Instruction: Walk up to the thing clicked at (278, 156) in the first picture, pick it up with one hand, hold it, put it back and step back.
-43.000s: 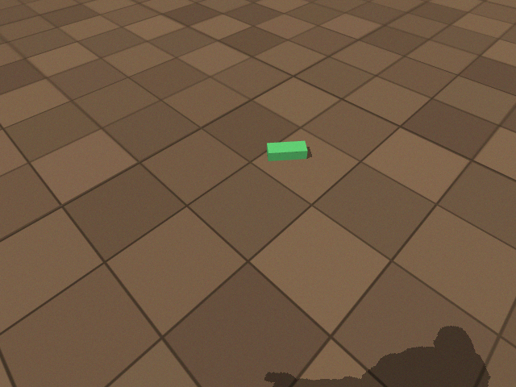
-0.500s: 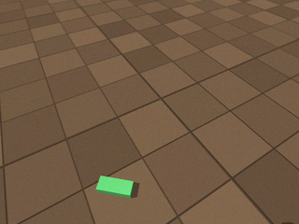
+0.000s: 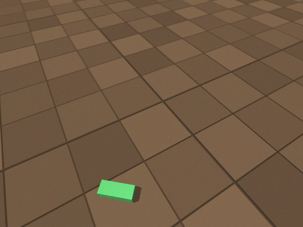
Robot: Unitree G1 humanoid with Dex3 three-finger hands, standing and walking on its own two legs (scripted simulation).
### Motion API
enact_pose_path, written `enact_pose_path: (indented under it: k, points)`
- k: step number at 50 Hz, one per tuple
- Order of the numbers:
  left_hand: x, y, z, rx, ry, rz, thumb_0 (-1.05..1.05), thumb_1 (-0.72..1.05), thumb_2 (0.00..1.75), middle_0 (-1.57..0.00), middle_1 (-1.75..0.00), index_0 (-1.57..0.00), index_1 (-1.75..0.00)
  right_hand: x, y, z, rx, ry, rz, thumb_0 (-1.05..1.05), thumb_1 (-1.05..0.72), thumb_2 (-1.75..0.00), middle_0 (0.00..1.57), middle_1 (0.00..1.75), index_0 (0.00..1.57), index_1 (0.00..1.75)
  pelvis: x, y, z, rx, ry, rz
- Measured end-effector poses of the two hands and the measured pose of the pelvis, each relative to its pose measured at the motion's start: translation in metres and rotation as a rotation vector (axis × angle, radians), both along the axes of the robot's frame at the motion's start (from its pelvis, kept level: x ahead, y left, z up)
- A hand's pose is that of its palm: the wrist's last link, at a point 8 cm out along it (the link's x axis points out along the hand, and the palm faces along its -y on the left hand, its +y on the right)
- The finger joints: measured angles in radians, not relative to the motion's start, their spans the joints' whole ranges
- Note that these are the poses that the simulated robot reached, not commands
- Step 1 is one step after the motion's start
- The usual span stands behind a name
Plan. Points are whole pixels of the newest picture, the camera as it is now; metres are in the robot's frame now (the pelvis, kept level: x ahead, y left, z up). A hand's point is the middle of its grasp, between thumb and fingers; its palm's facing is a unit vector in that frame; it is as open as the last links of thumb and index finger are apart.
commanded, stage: stand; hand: left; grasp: from above
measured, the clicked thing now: (116, 190) +0.47 +0.25 -0.75
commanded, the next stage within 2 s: rise first in 0.26 s
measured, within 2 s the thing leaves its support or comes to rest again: neither
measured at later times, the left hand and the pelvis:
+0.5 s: hand out of the picture +0.11 +0.25 -0.16, palm faces +0.03 -0.94 -0.33, open 8.0 cm; pelvis -0.01 +0.00 -0.01, yaw -1 degrees
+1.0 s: hand out of the picture +0.15 +0.26 -0.21, palm faces -0.10 -0.90 -0.42, open 13.9 cm; pelvis -0.01 +0.02 -0.07, yaw -3 degrees
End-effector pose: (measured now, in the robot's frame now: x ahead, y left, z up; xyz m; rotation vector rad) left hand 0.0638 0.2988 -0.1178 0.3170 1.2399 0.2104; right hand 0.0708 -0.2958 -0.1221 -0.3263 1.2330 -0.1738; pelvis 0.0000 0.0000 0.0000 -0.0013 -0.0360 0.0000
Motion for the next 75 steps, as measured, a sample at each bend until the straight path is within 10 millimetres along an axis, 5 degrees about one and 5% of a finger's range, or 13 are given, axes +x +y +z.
enact_pose_path:
  k: [20,29,34,41,48,61,75]
  points:
    - [-0.002,-0.001,0.000,0.000,-0.008,0.008,0.00,0.90,0.90,-0.19,-0.31,-0.20,-0.31,-0.009,-0.001,-0.001,0.000,0.002,-0.019,0.00,-0.90,-0.90,0.20,0.30,0.20,0.30,-0.002,0.000,-0.001,0.000,0.009,-0.004]
    - [0.075,-0.006,-0.013,-0.022,-0.139,-0.040,0.01,0.54,0.95,-0.10,-0.66,-0.11,-0.65,0.001,0.027,-0.007,0.039,-0.164,-0.055,0.00,-0.88,-0.90,0.20,0.30,0.20,0.30,-0.018,0.000,-0.017,0.001,0.124,-0.027]
    - [0.095,-0.005,-0.016,0.006,-0.150,-0.084,0.00,0.22,0.97,-0.05,-0.89,-0.07,-0.88,-0.003,0.037,-0.012,0.059,-0.193,-0.086,0.00,-0.89,-0.90,0.20,0.30,0.20,0.30,-0.015,0.004,-0.026,-0.001,0.159,-0.044]
    - [0.087,-0.003,-0.033,0.036,-0.055,-0.102,0.00,-0.24,0.98,-0.05,-1.03,-0.07,-1.02,0.011,0.045,-0.021,0.069,-0.261,-0.084,0.00,-0.89,-0.90,0.20,0.30,0.20,0.30,-0.009,0.013,-0.041,-0.006,0.215,-0.054]
    - [0.086,0.001,-0.054,0.059,-0.095,-0.121,0.00,-0.46,1.01,-0.06,-1.05,-0.07,-1.05,0.037,0.049,-0.036,0.047,-0.325,-0.040,0.01,-0.88,-0.90,0.20,0.30,0.20,0.30,-0.007,0.016,-0.067,-0.011,0.278,-0.053]
    - [0.082,0.004,-0.066,0.090,-0.078,-0.187,-0.01,-0.54,1.01,-0.07,-1.05,-0.06,-1.06,0.072,0.061,-0.045,0.035,-0.436,0.011,0.01,-0.88,-0.90,0.20,0.30,0.20,0.30,-0.003,0.018,-0.089,-0.028,0.338,-0.047]
    - [0.071,0.008,-0.087,0.131,-0.087,-0.244,-0.01,-0.56,0.99,-0.08,-1.04,-0.08,-1.05,0.065,0.062,-0.073,0.035,-0.446,0.028,0.01,-0.90,-0.90,0.20,0.30,0.20,0.30,-0.016,0.018,-0.118,-0.034,0.394,-0.048]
